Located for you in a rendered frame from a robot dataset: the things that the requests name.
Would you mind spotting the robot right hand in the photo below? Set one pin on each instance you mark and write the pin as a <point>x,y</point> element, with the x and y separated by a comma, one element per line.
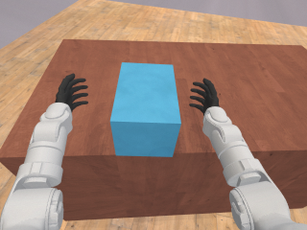
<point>210,95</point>

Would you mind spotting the carton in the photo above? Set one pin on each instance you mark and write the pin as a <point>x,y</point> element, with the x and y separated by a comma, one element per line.
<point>145,118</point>

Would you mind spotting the robot left upper arm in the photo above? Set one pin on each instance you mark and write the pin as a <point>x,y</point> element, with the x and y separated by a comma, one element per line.
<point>34,209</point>

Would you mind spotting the pedestal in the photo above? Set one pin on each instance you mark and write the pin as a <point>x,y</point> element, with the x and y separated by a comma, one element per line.
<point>261,87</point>

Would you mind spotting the robot right forearm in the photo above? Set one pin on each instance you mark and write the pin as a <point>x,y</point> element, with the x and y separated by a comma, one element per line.
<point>240,167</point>

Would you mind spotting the robot right upper arm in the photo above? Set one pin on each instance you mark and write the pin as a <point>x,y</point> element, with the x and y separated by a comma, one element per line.
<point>259,206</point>

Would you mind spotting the robot left forearm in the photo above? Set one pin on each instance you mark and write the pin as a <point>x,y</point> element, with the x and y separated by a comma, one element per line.
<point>42,165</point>

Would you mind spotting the robot left hand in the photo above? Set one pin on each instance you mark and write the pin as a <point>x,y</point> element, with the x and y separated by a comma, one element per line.
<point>66,91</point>

